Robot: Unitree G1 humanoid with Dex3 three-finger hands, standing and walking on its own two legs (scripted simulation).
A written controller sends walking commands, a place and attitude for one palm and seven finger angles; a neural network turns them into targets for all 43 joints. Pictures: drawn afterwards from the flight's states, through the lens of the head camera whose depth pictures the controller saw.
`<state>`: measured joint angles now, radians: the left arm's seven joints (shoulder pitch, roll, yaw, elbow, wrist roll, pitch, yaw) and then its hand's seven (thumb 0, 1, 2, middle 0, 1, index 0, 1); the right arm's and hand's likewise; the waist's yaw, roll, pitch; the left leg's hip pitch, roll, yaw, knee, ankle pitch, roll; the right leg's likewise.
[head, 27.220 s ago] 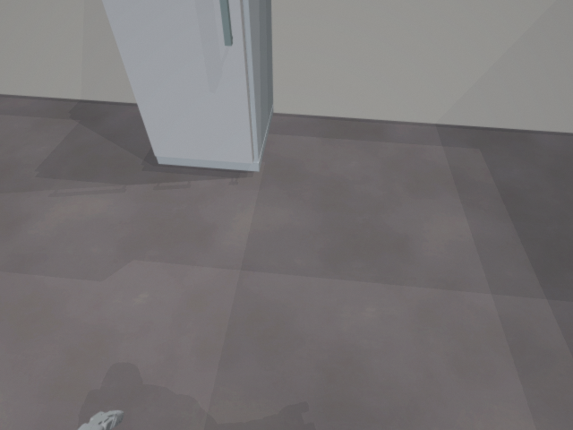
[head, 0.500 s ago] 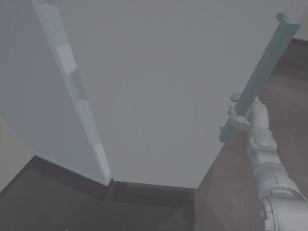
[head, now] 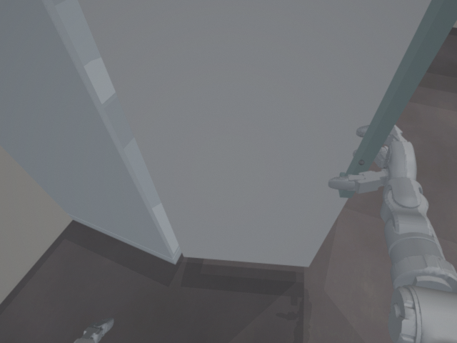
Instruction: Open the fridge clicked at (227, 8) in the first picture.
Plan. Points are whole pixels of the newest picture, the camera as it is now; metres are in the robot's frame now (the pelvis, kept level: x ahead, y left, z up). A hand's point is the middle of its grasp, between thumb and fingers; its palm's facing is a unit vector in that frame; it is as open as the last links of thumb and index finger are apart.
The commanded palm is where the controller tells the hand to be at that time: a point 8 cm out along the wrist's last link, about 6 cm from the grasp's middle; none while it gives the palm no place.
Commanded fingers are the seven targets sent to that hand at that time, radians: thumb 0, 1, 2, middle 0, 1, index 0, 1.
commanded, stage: loosen the grip on the handle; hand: right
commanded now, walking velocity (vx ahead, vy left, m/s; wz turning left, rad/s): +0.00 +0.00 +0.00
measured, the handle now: (377, 118) +0.48 -0.19 +0.15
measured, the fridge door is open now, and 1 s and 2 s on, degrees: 72 71 71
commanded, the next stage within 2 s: slip the hand off the handle in 0.14 s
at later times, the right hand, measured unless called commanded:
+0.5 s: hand (392, 168) +0.44 -0.24 +0.07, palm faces +0.19 +0.96 -0.20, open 14.3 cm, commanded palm +0.41 -0.28 +0.08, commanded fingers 0.00 0.55 -0.20 0.25 1.15 0.25 1.15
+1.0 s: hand (420, 184) +0.40 -0.28 +0.08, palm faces +0.14 +0.97 -0.19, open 14.7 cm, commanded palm +0.36 -0.32 +0.08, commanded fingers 0.00 0.55 -0.20 0.25 1.15 0.25 1.15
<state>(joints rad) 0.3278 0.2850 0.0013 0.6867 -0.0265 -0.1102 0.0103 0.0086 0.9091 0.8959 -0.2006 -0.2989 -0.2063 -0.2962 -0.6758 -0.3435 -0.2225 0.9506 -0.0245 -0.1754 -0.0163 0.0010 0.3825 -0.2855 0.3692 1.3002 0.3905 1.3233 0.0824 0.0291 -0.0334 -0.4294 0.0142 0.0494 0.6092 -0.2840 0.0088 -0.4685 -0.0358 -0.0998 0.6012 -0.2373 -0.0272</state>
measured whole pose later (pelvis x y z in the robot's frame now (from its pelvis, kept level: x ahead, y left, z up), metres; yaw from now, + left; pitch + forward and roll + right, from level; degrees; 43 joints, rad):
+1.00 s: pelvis +0.02 -0.01 -0.01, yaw +0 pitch +8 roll +2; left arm 0.38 0.27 0.00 0.63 -0.05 -0.06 0.03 0.01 0.91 0.90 -0.20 -0.30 -0.21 -0.30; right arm -0.41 -0.47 -0.33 0.73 0.09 -0.19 0.22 -0.01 0.54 -0.20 0.25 1.15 0.25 1.15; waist 0.04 -0.01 -0.10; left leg -0.47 0.01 0.06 0.67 -0.35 -0.01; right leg -0.54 -0.04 -0.08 0.72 -0.33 -0.04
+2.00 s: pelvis +0.02 +0.01 +0.00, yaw -1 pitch +2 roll +0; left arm 0.30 0.28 -0.04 0.61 -0.06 -0.24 0.09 0.01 0.91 0.90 -0.20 -0.30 -0.21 -0.30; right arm 0.05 -0.36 -0.39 0.22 0.36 -0.04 0.35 -0.01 0.55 -0.20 0.26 1.15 0.25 1.15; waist -0.03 -0.04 -0.09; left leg -0.34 0.01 0.08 0.64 -0.35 0.02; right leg -0.40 -0.04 -0.06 0.66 -0.30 -0.01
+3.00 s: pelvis +0.04 +0.00 +0.02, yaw -2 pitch -5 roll +0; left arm 0.20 0.23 -0.03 0.65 0.01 -0.10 0.07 0.01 0.91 0.90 -0.20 -0.30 -0.21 -0.30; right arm 0.43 -0.35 -0.35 -0.34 0.07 -0.04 -0.10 0.01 -0.81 -0.86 0.22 0.35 0.21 0.35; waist -0.09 -0.04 0.01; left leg -0.02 0.02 0.07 0.37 -0.26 0.00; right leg -0.09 0.00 -0.07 0.40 -0.23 -0.02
